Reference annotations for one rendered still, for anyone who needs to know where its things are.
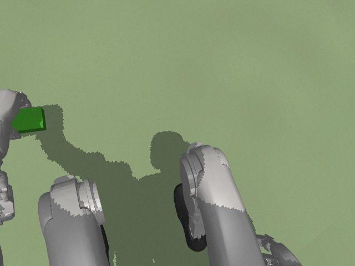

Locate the left robot hand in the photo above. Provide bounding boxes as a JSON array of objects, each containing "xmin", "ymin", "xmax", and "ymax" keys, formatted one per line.
[{"xmin": 0, "ymin": 89, "xmax": 32, "ymax": 140}]

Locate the left robot arm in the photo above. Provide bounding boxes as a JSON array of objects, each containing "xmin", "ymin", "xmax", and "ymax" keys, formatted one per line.
[{"xmin": 0, "ymin": 121, "xmax": 15, "ymax": 266}]

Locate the small box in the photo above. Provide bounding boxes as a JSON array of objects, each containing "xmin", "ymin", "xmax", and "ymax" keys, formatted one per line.
[{"xmin": 11, "ymin": 107, "xmax": 47, "ymax": 134}]

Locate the right robot foot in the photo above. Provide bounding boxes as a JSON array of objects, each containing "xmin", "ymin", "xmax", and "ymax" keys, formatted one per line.
[{"xmin": 174, "ymin": 183, "xmax": 207, "ymax": 252}]

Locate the left robot foot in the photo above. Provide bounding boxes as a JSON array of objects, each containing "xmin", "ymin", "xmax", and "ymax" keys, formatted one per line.
[{"xmin": 100, "ymin": 225, "xmax": 110, "ymax": 265}]

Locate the right robot hand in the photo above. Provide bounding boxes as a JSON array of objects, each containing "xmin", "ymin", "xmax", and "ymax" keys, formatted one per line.
[{"xmin": 255, "ymin": 234, "xmax": 302, "ymax": 266}]

